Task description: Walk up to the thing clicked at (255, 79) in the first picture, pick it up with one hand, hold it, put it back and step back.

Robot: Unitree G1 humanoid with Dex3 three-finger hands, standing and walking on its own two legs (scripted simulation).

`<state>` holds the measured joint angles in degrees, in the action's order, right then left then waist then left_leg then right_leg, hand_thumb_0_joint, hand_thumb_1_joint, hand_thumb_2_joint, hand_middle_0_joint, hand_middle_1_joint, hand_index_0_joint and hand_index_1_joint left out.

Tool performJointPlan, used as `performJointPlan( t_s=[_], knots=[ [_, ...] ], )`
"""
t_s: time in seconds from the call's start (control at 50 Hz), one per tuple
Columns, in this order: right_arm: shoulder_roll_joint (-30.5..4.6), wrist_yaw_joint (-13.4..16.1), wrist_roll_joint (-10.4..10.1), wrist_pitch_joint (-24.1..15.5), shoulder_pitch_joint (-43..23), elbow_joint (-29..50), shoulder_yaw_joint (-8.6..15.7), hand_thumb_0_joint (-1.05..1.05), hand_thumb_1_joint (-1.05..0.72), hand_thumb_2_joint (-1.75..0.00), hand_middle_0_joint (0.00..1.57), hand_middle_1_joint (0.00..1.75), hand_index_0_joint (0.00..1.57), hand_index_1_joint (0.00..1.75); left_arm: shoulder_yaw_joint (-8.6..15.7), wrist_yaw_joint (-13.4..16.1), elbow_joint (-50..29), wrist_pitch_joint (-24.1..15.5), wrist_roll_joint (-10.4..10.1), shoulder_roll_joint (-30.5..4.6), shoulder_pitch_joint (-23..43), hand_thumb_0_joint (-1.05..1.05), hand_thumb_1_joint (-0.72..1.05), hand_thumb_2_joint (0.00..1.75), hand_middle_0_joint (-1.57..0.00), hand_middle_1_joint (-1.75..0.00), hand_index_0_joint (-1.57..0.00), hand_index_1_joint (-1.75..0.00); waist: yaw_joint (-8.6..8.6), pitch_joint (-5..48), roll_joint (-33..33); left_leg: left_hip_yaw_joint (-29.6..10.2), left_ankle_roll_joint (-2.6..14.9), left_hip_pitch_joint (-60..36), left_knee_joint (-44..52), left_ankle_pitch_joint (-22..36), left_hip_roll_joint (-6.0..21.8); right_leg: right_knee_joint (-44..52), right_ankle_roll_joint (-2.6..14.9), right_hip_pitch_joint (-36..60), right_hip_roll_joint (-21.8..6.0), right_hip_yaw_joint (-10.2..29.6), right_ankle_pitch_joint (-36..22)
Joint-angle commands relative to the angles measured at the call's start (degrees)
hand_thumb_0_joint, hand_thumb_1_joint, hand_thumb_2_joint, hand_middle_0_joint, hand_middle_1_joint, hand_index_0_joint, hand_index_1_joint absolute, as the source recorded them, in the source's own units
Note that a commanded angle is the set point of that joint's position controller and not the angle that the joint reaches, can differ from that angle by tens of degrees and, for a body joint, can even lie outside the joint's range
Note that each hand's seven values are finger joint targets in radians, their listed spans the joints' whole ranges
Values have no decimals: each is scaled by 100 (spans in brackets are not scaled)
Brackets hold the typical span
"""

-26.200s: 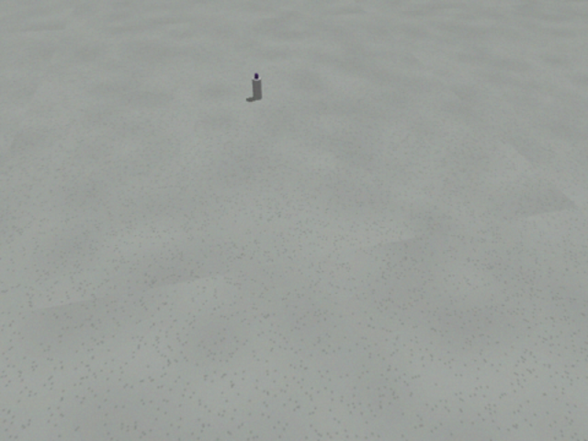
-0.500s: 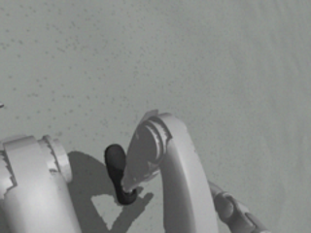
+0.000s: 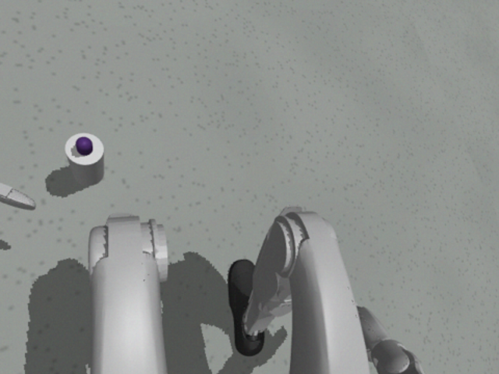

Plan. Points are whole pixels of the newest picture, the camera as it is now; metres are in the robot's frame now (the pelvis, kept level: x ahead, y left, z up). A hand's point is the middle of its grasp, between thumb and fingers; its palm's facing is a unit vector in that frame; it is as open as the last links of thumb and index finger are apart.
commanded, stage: home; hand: left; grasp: from the side
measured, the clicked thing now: (86, 159) +0.45 +0.24 -0.24
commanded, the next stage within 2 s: none
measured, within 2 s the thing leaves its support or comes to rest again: neither
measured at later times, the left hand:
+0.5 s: hand out of the picture +0.30 +0.30 +0.07, palm faces +0.18 -0.88 -0.45, open 17.0 cm
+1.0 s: hand out of the picture +0.27 +0.22 +0.28, palm faces +0.24 -0.91 -0.34, open 17.5 cm
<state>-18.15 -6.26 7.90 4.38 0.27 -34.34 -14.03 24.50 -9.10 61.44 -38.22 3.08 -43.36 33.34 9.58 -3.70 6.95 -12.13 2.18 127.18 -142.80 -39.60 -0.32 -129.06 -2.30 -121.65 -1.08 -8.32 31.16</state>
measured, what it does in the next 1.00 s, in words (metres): rises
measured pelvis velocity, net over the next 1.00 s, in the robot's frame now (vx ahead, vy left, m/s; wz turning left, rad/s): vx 0.11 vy -0.01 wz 0.18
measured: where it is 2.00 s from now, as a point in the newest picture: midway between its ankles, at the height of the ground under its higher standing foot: (190, 344)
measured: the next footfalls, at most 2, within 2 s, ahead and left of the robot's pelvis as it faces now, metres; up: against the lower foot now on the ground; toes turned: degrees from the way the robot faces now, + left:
none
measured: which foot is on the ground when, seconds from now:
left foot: down 0.00-1.00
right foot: down 0.00-1.00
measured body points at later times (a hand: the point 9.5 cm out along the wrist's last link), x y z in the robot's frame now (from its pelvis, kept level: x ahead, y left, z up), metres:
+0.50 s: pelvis +0.03 -0.02 +0.18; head +0.21 +0.05 +0.59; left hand +0.29 +0.35 +0.10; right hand +0.23 -0.24 +0.05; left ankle +0.08 +0.11 -0.29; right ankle +0.15 -0.14 -0.29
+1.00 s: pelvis +0.11 -0.01 +0.37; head +0.17 +0.01 +0.81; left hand +0.25 +0.26 +0.30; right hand +0.30 -0.23 +0.28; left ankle +0.08 +0.11 -0.29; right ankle +0.15 -0.14 -0.29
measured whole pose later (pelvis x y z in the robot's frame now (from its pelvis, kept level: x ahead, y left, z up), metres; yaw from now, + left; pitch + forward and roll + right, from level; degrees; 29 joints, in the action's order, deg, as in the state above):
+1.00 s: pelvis +0.11 -0.01 +0.37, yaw +10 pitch +16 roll -2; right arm -12.1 9.8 -2.5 -1.0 14.8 -29.0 -1.6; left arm 1.0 10.2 10.7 14.1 -0.6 -14.4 -16.8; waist 3.0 9.1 -1.3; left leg -2.6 -1.0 48.6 -64.6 -31.6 2.3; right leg -60.8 -0.6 -48.9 -1.0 -3.4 27.3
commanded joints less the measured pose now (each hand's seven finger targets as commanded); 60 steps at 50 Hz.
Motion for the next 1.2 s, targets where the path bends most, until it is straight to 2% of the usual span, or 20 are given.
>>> performJointPlan(
  t_s=[0.0,0.02,0.06,0.08,0.12,0.18,0.24,0.28,0.36,0.4,0.42,0.48,0.52,0.58,0.7,0.78,1.0,1.08,1.14,1.18],
  knots=[
    [-1591,172,-255,101,852,142,1027,0,-90,-90,20,30,20,30,345,278,-1858,315,178,-1685,1714,0,-52,8,-6,-6,-6,-6,-36,4139,-3363,370,-272,-3205,2821,422,175,811,463,1147,192,-177,-229],
    [-1571,204,-319,135,889,126,1130,0,-90,-90,20,30,20,30,454,321,-1711,510,218,-1667,1287,0,-53,7,-6,-6,-6,-6,-180,4056,-3289,374,-271,-3204,2971,318,162,874,470,1049,176,-140,-115],
    [-1515,246,-417,171,924,168,1274,0,-90,-90,20,30,20,30,272,359,-1534,903,265,-1172,787,0,-55,6,-6,-6,-6,-6,-271,3858,-3116,323,-290,-3279,3225,250,160,983,479,825,145,-108,-11],
    [-1463,256,-461,192,963,191,1352,0,-90,-90,20,30,20,30,121,372,-1688,1054,281,-936,774,0,-56,6,-6,-6,-6,-6,-266,4014,-3046,322,-286,-3383,3319,269,147,1052,479,827,118,-75,-4],
    [-1333,295,-607,216,1005,293,1536,0,-89,-90,20,30,20,30,10,447,-2132,1394,271,-750,525,0,-53,8,-7,-7,-7,-7,-444,4316,-2720,446,-230,-3375,3529,215,92,1330,492,1101,96,72,45],
    [-1239,353,-772,212,1045,452,1676,0,-90,-90,20,30,20,30,-466,518,-2355,1984,217,0,-134,0,-53,8,-8,-8,-8,-9,-329,4203,-1978,429,-151,-3417,3865,113,61,1893,466,1460,101,143,114],
    [-1201,480,-923,217,1012,653,1806,0,-90,-90,20,30,20,30,-399,714,-3343,2441,171,-208,-510,0,-50,9,-8,-8,-8,-8,-543,4481,-1775,378,-103,-3819,4360,-231,71,2382,423,2001,86,261,306],
    [-1066,580,-986,214,1023,831,1839,0,-90,-90,20,30,20,30,-431,858,-4056,2717,106,-205,-706,0,-45,13,-8,-9,-8,-9,-566,4798,-1466,590,-38,-3937,4547,-285,48,2879,394,2749,96,382,410],
    [-850,800,-1077,112,987,961,1806,0,-90,-90,20,30,20,30,-352,1169,-4743,3137,48,-189,-1260,0,-46,11,-7,-8,-7,-8,-710,4737,-1530,712,-47,-4525,5132,-194,68,3499,388,3480,86,540,450],
    [-742,924,-1086,33,952,1013,1782,0,-90,-90,20,30,20,30,-489,1287,-4583,3337,38,123,-1753,0,-48,10,-7,-7,-7,-8,-697,4548,-1513,790,-61,-4858,5374,85,76,3834,395,3826,76,595,298],
    [-688,971,-1080,-1,988,998,1784,0,-90,-90,20,30,20,30,-421,1361,-5031,3369,3,26,-1567,0,-49,9,-6,-7,-6,-7,-708,4623,-1504,831,-54,-4970,5458,162,67,3983,391,4049,77,623,239],
    [-526,1108,-1075,-151,966,993,1727,0,-90,-90,20,30,20,30,-773,1482,-4455,3621,-39,688,-2361,0,-54,6,-5,-6,-5,-6,-630,4191,-1267,1001,-32,-5232,5742,596,43,4534,383,4683,74,668,-96],
    [-488,1190,-1078,-233,1050,1002,1736,0,-90,-90,20,30,20,30,-741,1577,-4845,3700,-85,638,-2315,0,-53,7,-6,-6,-5,-6,-716,4234,-1341,1051,-50,-5646,5995,931,32,4849,392,5105,64,688,-362],
    [-367,1250,-1040,-377,1074,931,1668,0,-90,-90,20,30,20,30,-1130,1631,-4445,3949,-119,1211,-2974,0,-57,5,-5,-5,-5,-5,-611,3818,-1069,1078,-43,-5969,6378,1340,47,5349,386,5763,77,690,-767],
    [-280,1354,-988,-561,1238,943,1635,0,-90,-90,20,30,20,30,-1383,1761,-4744,4330,-190,1552,-3593,0,-58,4,-5,-5,-5,-5,-682,3585,-1083,1090,-92,-7081,7155,2270,78,6147,373,6945,69,679,-1634],
    [-215,1464,-1015,-658,1259,1061,1603,0,-90,-90,20,30,20,30,-1591,1876,-5193,4583,-244,1754,-3880,0,-59,3,-5,-5,-5,-5,-681,3204,-1067,1144,-103,-7624,7787,2157,62,6859,331,7640,53,713,-1583],
    [-60,1751,-980,-927,1352,1376,1534,0,-90,-90,20,30,20,30,-2130,2037,-6801,5163,-347,2287,-5380,0,-58,4,-5,-5,-5,-5,-797,2421,-1150,1128,-204,-9200,9112,2967,87,7938,310,8892,174,472,-2166],
    [-22,1768,-956,-1036,1248,1503,1500,0,-90,-90,20,30,20,30,-2348,1991,-6948,5245,-374,2574,-5814,0,-61,2,-4,-4,-4,-5,-769,1605,-844,1114,-169,-9115,9464,2437,83,8295,285,8880,208,389,-1694],
    [-67,1762,-936,-1126,1285,1559,1551,0,-90,-90,20,30,20,30,-2166,1961,-7501,5194,-362,2397,-5839,0,-58,4,-5,-5,-5,-5,-800,1696,-870,1115,-202,-9339,9612,2596,106,8340,280,9089,230,365,-1789],
    [-54,1740,-911,-1166,1291,1568,1521,0,-90,-90,20,30,20,30,-2281,1906,-7317,5201,-362,2541,-6040,0,-58,4,-5,-5,-5,-5,-765,1490,-845,1123,-197,-9316,9605,2681,95,8369,279,9083,226,376,-1875]
  ],
)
